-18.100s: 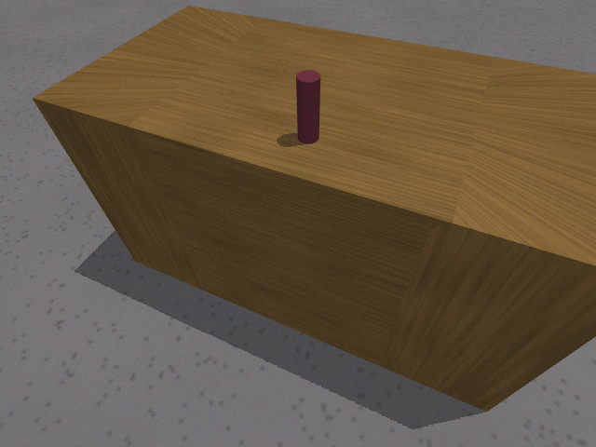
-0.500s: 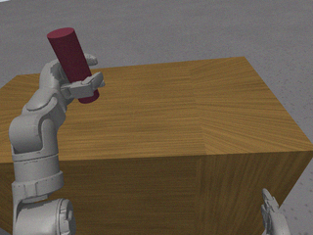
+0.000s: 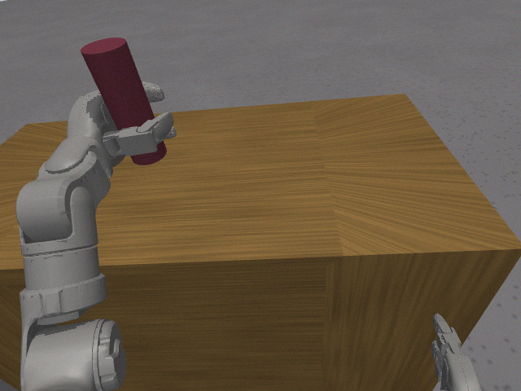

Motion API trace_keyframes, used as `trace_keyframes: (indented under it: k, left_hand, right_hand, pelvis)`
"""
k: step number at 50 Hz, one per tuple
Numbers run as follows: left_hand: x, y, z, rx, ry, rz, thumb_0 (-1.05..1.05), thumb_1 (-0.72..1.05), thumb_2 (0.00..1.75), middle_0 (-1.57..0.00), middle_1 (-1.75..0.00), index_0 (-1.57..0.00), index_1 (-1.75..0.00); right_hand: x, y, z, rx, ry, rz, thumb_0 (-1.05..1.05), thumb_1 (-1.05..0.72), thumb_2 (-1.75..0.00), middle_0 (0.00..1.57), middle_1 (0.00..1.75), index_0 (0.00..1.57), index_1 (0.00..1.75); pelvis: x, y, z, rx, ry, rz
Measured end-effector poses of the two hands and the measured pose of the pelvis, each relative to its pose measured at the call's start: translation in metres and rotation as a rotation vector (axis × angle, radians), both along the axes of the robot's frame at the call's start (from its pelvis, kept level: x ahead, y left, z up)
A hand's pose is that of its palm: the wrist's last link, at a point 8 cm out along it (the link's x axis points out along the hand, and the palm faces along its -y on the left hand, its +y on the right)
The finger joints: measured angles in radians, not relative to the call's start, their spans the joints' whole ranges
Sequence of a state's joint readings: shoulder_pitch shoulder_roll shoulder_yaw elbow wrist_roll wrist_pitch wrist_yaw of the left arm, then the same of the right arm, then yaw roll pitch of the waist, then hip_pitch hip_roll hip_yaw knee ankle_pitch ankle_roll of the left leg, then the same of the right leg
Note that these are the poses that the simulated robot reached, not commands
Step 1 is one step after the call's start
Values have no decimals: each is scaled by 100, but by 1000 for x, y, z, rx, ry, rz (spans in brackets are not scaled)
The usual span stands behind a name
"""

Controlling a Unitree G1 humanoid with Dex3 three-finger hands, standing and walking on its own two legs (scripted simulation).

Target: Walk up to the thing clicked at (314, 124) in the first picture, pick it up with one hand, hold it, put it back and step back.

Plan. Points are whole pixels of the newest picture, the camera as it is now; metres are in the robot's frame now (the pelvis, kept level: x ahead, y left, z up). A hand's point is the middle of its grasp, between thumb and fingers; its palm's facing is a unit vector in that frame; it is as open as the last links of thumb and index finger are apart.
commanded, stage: hold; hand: left
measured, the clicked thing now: (129, 107) +0.36 +0.17 +0.32
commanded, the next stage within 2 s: crouch in 0.24 s
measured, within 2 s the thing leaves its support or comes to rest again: neither
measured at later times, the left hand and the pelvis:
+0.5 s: hand (145, 128) +0.36 +0.16 +0.30, palm faces +0.09 -1.00 +0.01, open 6.2 cm; pelvis +0.00 +0.00 +0.00, yaw +0 degrees
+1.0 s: hand (159, 154) +0.43 +0.19 +0.21, palm faces +0.16 -0.99 +0.00, open 6.2 cm; pelvis -0.01 +0.00 +0.00, yaw -1 degrees
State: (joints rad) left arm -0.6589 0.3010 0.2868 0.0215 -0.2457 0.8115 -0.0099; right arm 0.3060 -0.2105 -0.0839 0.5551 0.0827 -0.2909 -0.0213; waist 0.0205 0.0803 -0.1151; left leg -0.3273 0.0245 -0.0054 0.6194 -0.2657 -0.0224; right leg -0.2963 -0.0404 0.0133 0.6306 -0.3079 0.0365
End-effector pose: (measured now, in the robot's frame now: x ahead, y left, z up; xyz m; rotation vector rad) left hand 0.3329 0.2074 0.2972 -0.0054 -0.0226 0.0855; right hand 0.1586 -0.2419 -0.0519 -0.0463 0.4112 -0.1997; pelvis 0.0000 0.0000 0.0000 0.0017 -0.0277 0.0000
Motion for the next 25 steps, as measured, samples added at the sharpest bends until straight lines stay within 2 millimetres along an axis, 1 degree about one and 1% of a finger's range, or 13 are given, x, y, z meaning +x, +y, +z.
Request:
trace_keyframes:
  k: [4, 10, 13, 16, 20, 25]
  left_hand:
    - [-1, -2, 1, 0, -10, 6, -2, 6, 110, -91, -110, -97, -107]
    - [-1, 2, 14, 2, -40, 23, -2, 6, 110, -90, -110, -97, -108]
    - [-1, 5, 18, 5, -37, 27, -2, 6, 110, -91, -110, -97, -107]
    - [-2, 6, 15, 13, -25, 23, -2, 6, 110, -91, -111, -97, -108]
    - [-5, 4, 7, 15, -3, 13, -2, 6, 110, -91, -110, -97, -107]
    - [-4, 1, -3, -9, 13, 7, -2, 5, 111, -91, -110, -98, -107]
  right_hand:
    - [0, -1, 0, -1, 1, -12, -1, 54, -6, 5, 5, 6, 5]
    - [-1, -5, 0, -9, 1, -28, -2, 54, -6, 5, 5, 6, 5]
    - [-1, -5, 0, -9, 0, -23, -1, 54, -6, 5, 5, 6, 5]
    - [-1, -3, 0, -3, -3, -10, -2, 54, -6, 5, 5, 5, 5]
    - [-1, -1, 0, 4, -6, 1, -1, 54, -6, 5, 5, 6, 5]
    - [-1, -4, -3, -3, 6, -12, -1, 55, -5, 5, 5, 6, 5]
  pelvis:
    - [0, 0, 0, -1, -1, -1]
    - [0, 1, 0, -1, -3, -2]
    - [0, 0, 0, -1, -4, -1]
    - [0, 0, 0, -1, -2, -2]
    - [-1, 0, 1, 0, -3, -1]
    - [-2, -1, 0, 1, -5, 3]
